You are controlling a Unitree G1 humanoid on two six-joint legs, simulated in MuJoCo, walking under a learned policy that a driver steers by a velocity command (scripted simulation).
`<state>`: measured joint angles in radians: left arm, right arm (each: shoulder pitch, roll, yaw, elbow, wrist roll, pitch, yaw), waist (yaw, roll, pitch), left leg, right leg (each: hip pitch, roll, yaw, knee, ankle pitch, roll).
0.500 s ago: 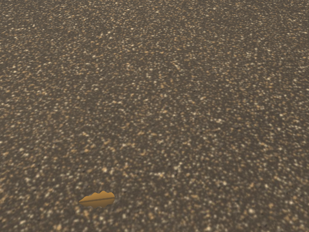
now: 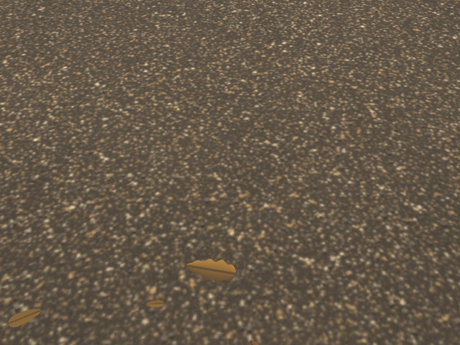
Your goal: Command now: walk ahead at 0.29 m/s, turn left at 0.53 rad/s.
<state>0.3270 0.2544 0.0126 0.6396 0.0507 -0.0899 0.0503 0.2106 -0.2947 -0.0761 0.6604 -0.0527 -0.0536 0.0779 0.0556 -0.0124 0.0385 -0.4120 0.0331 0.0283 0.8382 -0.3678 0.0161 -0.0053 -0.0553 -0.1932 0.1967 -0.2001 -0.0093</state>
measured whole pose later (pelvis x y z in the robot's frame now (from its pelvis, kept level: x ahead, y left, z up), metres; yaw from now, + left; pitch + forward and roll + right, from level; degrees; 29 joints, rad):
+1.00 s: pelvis +0.50 +0.16 -0.13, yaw -7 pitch +3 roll -3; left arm 0.30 0.26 0.06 0.82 -0.03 -0.04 0.01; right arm 0.08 -0.26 -0.03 0.64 0.00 -0.10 -0.04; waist 0.06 0.03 0.01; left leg -0.66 0.08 -0.17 0.67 0.00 -0.09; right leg -0.24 0.18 0.18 0.45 -0.25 -0.07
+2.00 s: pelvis +0.97 +0.02 -0.12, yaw -15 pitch +1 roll -3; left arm 0.31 0.24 0.08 0.90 0.00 -0.09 0.01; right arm 0.13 -0.27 -0.07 0.79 0.02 -0.04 0.02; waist 0.06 0.05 0.02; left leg -0.69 0.11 -0.03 0.74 0.05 0.03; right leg 0.05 0.04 -0.21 0.20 -0.27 -0.02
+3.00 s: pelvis +1.52 -0.01 -0.11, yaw +8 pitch +2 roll -1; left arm 0.40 0.26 0.05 0.90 -0.02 -0.07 -0.01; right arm 0.07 -0.27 -0.04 0.67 0.01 -0.08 0.01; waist 0.11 0.04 0.03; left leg -0.62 0.08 -0.07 0.62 -0.02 -0.02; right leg -0.07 0.06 0.03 0.26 -0.23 -0.04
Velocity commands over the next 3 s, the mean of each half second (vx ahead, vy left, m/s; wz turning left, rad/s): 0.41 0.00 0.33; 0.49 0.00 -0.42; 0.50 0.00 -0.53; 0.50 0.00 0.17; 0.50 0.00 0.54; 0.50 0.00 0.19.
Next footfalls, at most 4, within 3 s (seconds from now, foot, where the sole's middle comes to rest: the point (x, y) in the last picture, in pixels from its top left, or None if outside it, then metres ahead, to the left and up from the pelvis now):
0.16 left None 0.07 0.15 -0.79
0.70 right None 0.51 0.07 -0.90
1.08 left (162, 275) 0.73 0.29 -0.90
1.60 right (265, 242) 0.88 -0.06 -0.90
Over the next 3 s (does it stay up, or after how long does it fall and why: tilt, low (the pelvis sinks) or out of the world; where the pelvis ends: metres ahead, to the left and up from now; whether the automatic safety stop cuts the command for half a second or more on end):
stays up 1.52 -0.01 -0.11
